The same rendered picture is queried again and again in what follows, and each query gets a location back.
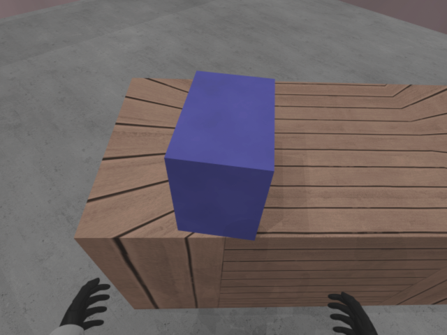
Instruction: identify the right robot hand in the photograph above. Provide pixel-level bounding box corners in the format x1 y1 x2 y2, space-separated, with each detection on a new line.
328 292 378 335

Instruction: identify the left robot hand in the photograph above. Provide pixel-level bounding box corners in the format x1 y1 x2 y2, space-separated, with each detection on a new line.
60 278 110 330

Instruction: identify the carton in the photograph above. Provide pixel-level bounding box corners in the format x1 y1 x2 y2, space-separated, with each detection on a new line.
164 70 275 241

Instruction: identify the pedestal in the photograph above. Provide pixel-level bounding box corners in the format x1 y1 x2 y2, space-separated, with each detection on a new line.
74 77 447 309

